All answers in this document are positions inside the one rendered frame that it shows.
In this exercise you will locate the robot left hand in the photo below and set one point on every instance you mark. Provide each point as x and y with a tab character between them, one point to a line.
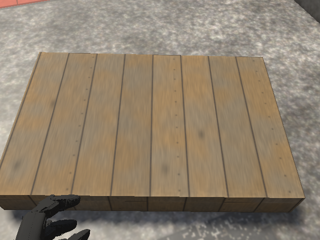
34	225

